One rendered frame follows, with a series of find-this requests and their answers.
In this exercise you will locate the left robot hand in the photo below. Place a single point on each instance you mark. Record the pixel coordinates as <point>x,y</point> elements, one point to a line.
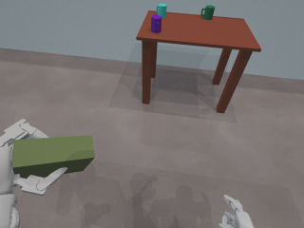
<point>8,180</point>

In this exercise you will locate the sponge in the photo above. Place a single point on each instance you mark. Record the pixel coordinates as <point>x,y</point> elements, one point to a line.
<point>42,156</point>

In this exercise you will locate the robot left forearm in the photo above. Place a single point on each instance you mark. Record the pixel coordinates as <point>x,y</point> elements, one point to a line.
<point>9,216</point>

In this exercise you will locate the table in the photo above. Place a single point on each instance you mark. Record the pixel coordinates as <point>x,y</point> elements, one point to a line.
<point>192,30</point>

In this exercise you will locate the right robot hand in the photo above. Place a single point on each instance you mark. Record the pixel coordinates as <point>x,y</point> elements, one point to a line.
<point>240,219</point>

